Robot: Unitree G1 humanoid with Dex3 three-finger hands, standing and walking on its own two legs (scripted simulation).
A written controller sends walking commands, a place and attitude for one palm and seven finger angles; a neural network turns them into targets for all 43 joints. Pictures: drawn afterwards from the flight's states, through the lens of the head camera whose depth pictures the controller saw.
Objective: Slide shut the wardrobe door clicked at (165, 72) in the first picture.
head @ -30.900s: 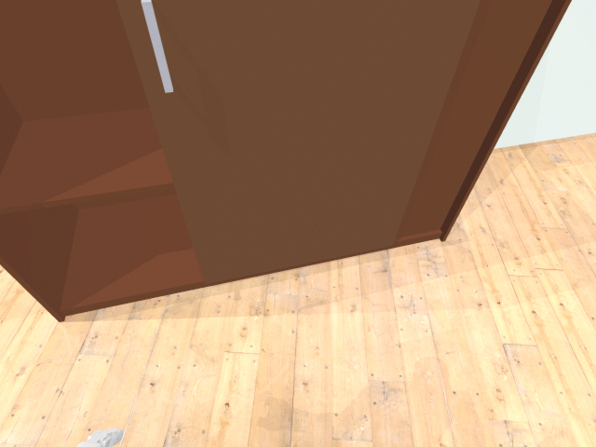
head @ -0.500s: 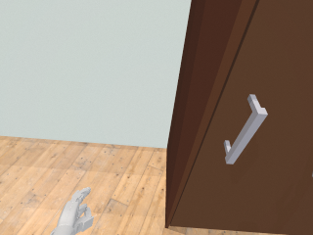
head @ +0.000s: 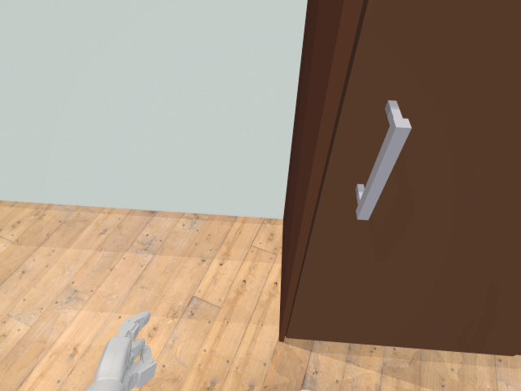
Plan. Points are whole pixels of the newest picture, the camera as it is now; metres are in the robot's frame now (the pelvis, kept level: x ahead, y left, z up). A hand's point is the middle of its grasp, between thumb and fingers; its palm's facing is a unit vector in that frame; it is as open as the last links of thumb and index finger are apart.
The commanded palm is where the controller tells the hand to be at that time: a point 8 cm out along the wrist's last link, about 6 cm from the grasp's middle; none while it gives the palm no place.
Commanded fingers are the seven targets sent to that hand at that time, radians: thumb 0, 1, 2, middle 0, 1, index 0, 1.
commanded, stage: step back with the hand held close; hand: right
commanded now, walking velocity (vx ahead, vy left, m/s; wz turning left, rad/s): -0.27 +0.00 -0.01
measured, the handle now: (376, 166) +0.37 -0.14 +0.18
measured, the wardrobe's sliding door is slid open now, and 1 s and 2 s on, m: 0.00 0.00 0.00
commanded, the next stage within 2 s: stop stepping back and stand still in 0.94 s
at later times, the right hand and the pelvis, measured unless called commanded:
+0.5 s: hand out of the picture +0.16 -0.26 +0.17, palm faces +0.46 +0.76 -0.45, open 7.4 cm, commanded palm +0.09 -0.30 +0.19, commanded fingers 0.00 -0.90 -0.90 0.20 0.30 0.20 0.30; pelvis -0.04 +0.00 -0.01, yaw -2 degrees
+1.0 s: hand out of the picture +0.12 -0.26 +0.18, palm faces +0.33 +0.85 -0.41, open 7.4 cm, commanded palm +0.05 -0.31 +0.19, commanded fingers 0.00 -0.90 -0.90 0.20 0.30 0.20 0.30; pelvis -0.11 -0.02 +0.00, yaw +4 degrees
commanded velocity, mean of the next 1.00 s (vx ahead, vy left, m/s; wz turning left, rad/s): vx -0.39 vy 0.00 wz -0.01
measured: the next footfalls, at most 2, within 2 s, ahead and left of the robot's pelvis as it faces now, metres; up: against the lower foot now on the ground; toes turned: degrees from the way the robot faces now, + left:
left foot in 0.80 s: -0.11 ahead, +0.14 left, +0.00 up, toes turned +2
right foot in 0.98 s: +0.00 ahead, -0.09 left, +0.00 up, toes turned +3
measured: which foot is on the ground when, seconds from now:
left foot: down 0.00-0.56, up 0.58-0.78, down 0.80-0.98, up 1.00-1.00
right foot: down 0.00-0.80, up 0.82-0.96, down 0.98-1.00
